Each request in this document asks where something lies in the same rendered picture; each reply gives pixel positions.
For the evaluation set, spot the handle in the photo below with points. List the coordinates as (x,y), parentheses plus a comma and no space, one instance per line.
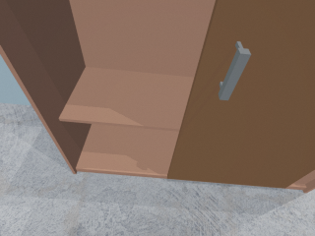
(234,72)

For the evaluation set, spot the wardrobe door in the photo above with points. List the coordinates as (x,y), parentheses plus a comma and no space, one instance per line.
(264,135)
(307,178)

